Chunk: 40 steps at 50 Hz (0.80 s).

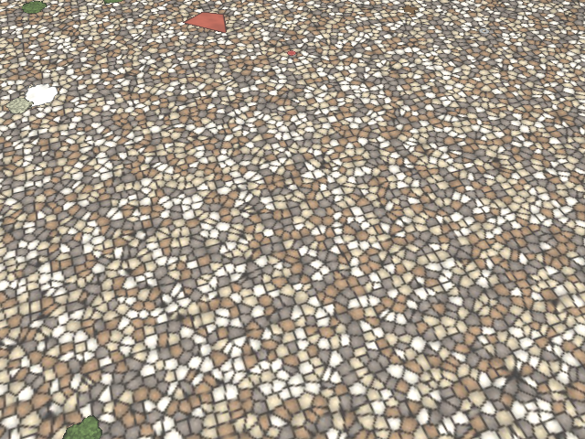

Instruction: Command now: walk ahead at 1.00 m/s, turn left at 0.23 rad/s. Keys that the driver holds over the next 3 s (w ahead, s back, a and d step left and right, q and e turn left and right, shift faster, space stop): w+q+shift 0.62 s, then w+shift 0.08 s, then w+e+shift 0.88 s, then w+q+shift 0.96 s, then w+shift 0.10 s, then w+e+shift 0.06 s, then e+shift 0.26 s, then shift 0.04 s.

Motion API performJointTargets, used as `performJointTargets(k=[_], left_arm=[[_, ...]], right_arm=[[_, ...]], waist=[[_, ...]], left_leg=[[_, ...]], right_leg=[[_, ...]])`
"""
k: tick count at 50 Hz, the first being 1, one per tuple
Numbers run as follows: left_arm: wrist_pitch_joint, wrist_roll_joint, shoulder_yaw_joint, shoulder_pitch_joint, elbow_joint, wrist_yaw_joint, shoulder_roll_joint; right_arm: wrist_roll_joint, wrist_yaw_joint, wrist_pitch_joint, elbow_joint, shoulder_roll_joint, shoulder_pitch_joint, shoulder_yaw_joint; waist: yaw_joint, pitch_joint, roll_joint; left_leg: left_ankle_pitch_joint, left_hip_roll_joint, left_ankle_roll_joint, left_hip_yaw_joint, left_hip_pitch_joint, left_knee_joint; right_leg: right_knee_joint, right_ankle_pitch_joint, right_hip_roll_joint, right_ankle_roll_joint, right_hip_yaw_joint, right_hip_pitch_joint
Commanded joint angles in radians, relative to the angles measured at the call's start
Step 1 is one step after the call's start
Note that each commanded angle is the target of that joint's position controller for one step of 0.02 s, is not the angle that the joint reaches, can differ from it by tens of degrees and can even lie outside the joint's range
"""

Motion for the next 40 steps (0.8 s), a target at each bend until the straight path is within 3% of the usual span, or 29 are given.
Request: performJointTargets(k=[1,4,6,9,10,11,12,13,14,15,16,17,18,19,21,24,26,28,30,31,32,33,34,35,36,37,38,39,40], left_arm=[[-0.007,0.026,-0.022,-0.08,-0.141,-0.015,0.012],[-0.018,0.001,-0.053,-0.226,-0.212,-0.035,0.002],[-0.019,-0.018,-0.057,-0.252,-0.21,-0.04,0.004],[-0.019,-0.019,-0.035,-0.235,-0.198,-0.012,0.053],[-0.022,-0.013,-0.022,-0.168,-0.177,0.001,0.075],[-0.027,-0.005,-0.006,-0.035,-0.136,0.016,0.097],[-0.033,0.009,0.018,0.13,-0.111,0.038,0.146],[-0.032,0.038,0.042,0.276,-0.099,0.057,0.221],[-0.017,0.02,0.052,0.233,-0.104,0.055,0.247],[-0.014,0.008,0.039,0.134,-0.11,0.054,0.147],[-0.02,-0.003,0.023,0.095,-0.103,0.047,0.072],[-0.025,0.001,0.018,0.084,-0.087,0.043,0.045],[-0.032,-0.005,0.014,0.093,-0.064,0.045,0.031],[-0.041,-0.016,0.014,0.105,-0.04,0.041,0.026],[-0.058,-0.035,0.011,0.132,-0.002,0.032,0.001],[-0.072,-0.035,0.013,0.091,0.018,0.031,0.01],[-0.074,-0.034,0.02,0.078,0.028,0.035,0.041],[-0.072,-0.035,0.027,0.125,0.045,0.04,0.085],[-0.052,-0.033,0.042,0.165,0.043,0.05,0.152],[-0.034,-0.027,0.052,0.149,0.033,0.056,0.189],[-0.018,-0.023,0.057,0.12,0.02,0.06,0.209],[-0.009,-0.014,0.055,0.105,0.012,0.057,0.201],[-0.011,-0.007,0.033,0.107,0.004,0.041,0.086],[-0.027,-0.042,0.009,0.229,-0.117,0.035,0.06],[-0.044,-0.037,0.011,0.112,-0.105,0.038,0.117],[-0.047,-0.049,0.004,0.106,-0.094,0.041,0.104],[-0.039,-0.036,-0.004,0.086,-0.081,0.04,0.082],[-0.02,-0.027,-0.011,0.111,-0.058,0.032,0.063],[0.007,-0.023,-0.013,0.142,-0.034,0.022,0.049]], right_arm=[[0.022,0.002,-0.023,-0.001,-0.061,0.086,-0.01],[0.019,-0.004,-0.025,-0.018,-0.106,0.04,-0.03],[0.033,0.008,-0.028,-0.021,-0.152,0.043,-0.047],[0.043,0.016,-0.026,-0.001,-0.157,0.097,-0.05],[0.042,0.015,-0.022,0.007,-0.171,0.111,-0.053],[0.042,0.015,-0.019,0.009,-0.185,0.11,-0.057],[0.045,0.018,-0.024,-0.007,-0.166,0.082,-0.054],[0.055,0.009,-0.03,-0.045,-0.016,0.106,-0.021],[0.069,0.005,-0.018,-0.087,-0.029,0.142,-0.014],[0.043,0.0,0.001,-0.074,-0.065,0.057,-0.019],[0.025,0.01,0.011,-0.076,-0.062,-0.015,-0.018],[0.02,0.021,0.021,-0.074,-0.049,-0.044,-0.018],[0.009,0.031,0.036,-0.08,-0.031,-0.057,-0.018],[0.003,0.04,0.052,-0.095,-0.009,-0.07,-0.013],[-0.001,0.053,0.074,-0.141,0.01,-0.156,-0.005],[0.0,0.075,0.075,-0.211,0.005,-0.267,0.007],[0.004,0.094,0.073,-0.236,-0.005,-0.334,0.018],[0.004,0.101,0.071,-0.244,-0.01,-0.381,0.023],[0.008,0.091,0.068,-0.219,-0.048,-0.31,0.013],[0.008,0.082,0.066,-0.19,-0.08,-0.198,0.0],[0.001,0.07,0.064,-0.136,-0.115,-0.013,-0.019],[-0.003,0.047,0.065,-0.064,-0.159,0.174,-0.048],[0.02,0.021,0.079,-0.055,-0.232,0.108,-0.078],[-0.01,0.017,0.086,-0.126,-0.35,0.016,-0.089],[-0.005,0.001,0.089,-0.138,-0.271,0.045,-0.083],[-0.004,-0.012,0.075,-0.108,-0.223,0.011,-0.069],[-0.004,-0.012,0.053,-0.092,-0.174,-0.022,-0.053],[-0.012,-0.016,0.03,-0.094,-0.144,-0.061,-0.038],[-0.007,-0.014,0.008,-0.08,-0.11,-0.066,-0.024]], waist=[[0.036,0.037,0.105],[0.039,0.093,0.097],[0.027,0.073,0.104],[0.027,0.035,0.085],[0.057,-0.023,0.07],[0.121,-0.109,0.045],[0.205,-0.2,0.025],[0.211,-0.344,-0.166],[0.154,-0.396,-0.284],[0.129,-0.208,-0.15],[0.124,-0.094,-0.063],[0.102,-0.035,-0.032],[0.075,0.003,-0.044],[0.053,0.027,-0.081],[0.038,0.057,-0.069],[0.002,0.084,-0.064],[-0.002,0.112,-0.023],[0.006,0.12,-0.003],[-0.04,0.045,-0.045],[-0.11,-0.025,-0.066],[-0.197,-0.111,-0.077],[-0.266,-0.186,-0.033],[-0.179,-0.135,0.218],[-0.046,-0.354,0.338],[-0.118,-0.328,0.095],[-0.061,-0.141,0.027],[-0.013,-0.061,-0.054],[0.027,-0.025,-0.08],[0.058,0.005,-0.073]], left_leg=[[-0.049,0.228,0.213,-0.439,0.161,-0.292],[0.029,0.167,0.2,-0.328,-0.045,-0.381],[0.155,0.164,0.182,-0.298,-0.141,-0.429],[0.397,0.186,0.144,-0.292,0.014,-0.302],[0.557,0.167,0.125,-0.267,0.061,-0.159],[0.617,0.122,0.104,-0.233,0.033,0.057],[0.469,0.073,0.084,-0.212,-0.127,0.329],[-0.164,0.002,0.076,-0.139,-0.338,0.67],[-0.227,-0.002,0.084,-0.097,-0.481,0.865],[-0.124,0.074,0.087,-0.083,-0.562,0.912],[-0.069,0.106,0.08,-0.07,-0.565,0.874],[-0.053,0.128,0.069,-0.07,-0.534,0.841],[-0.053,0.146,0.059,-0.073,-0.513,0.819],[-0.054,0.165,0.05,-0.071,-0.511,0.8],[-0.026,0.183,0.046,-0.057,-0.565,0.784],[0.133,0.179,0.052,-0.016,-0.545,0.649],[0.246,0.152,0.073,0.065,-0.421,0.445],[0.282,0.087,0.111,0.159,-0.288,0.311],[0.209,0.004,0.142,0.211,-0.174,0.286],[0.152,-0.025,0.163,0.203,-0.054,0.285],[0.103,-0.045,0.192,0.157,0.159,0.266],[0.061,-0.047,0.218,0.08,0.431,0.196],[0.002,0.084,0.225,-0.133,0.554,0.136],[-0.053,0.357,0.425,-0.722,0.792,-0.048],[-0.159,0.36,0.392,-0.748,0.726,-0.179],[-0.13,0.356,0.347,-0.646,0.525,-0.209],[-0.064,0.32,0.305,-0.548,0.344,-0.216],[0.002,0.295,0.281,-0.454,0.203,-0.225],[0.035,0.273,0.259,-0.374,0.075,-0.264]], right_leg=[[-0.12,-0.032,-0.105,0.049,0.026,-0.303],[-0.458,0.167,-0.106,0.094,-0.023,-0.132],[-0.564,0.287,-0.056,0.099,-0.074,0.103],[-0.662,0.298,-0.04,0.082,-0.061,0.183],[-0.693,0.234,-0.014,0.069,-0.071,0.267],[-0.701,0.185,-0.007,0.056,-0.078,0.435],[-0.697,0.063,-0.134,0.031,0.033,0.656],[-0.779,-0.331,-0.443,-0.011,0.412,0.872],[-0.969,-0.525,-0.547,-0.083,0.818,0.834],[-0.98,-0.53,-0.489,-0.089,0.696,0.701],[-0.971,-0.337,-0.438,-0.078,0.509,0.584],[-0.989,-0.155,-0.395,-0.059,0.376,0.494],[-1.009,-0.05,-0.36,-0.043,0.27,0.429],[-1.025,0.024,-0.357,-0.035,0.202,0.394],[-1.052,0.21,-0.346,-0.021,0.079,0.394],[-1.096,0.396,-0.29,0.01,-0.132,0.35],[-1.146,0.452,-0.248,0.033,-0.252,0.302],[-1.115,0.766,-0.238,0.048,-0.318,0.329],[-0.938,1.223,-0.26,0.059,-0.329,0.446],[-0.768,1.344,-0.283,0.058,-0.322,0.463],[-0.539,1.361,-0.305,0.041,-0.297,0.402],[-0.228,1.133,-0.275,0.041,-0.288,0.245],[0.197,0.004,-0.07,0.07,-0.277,-0.034],[0.473,-0.182,-0.01,0.096,-0.085,-0.347],[0.443,-0.056,-0.067,0.082,0.002,-0.408],[0.359,-0.011,-0.114,0.073,-0.014,-0.403],[0.255,0.003,-0.161,0.068,-0.004,-0.332],[0.206,0.0,-0.178,0.064,0.013,-0.244],[0.151,0.003,-0.192,0.066,0.029,-0.158]])
Next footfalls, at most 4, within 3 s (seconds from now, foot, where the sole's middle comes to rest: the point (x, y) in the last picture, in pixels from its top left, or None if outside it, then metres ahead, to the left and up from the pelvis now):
0.24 right None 0.41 -0.11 -0.77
0.68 left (204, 344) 0.74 0.23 -0.77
1.14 right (176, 215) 1.17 0.34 -0.77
1.54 left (110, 133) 1.55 0.61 -0.77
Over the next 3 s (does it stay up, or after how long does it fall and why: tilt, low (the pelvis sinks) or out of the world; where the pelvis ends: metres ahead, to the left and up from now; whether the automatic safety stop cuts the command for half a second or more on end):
stays up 2.61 0.72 0.01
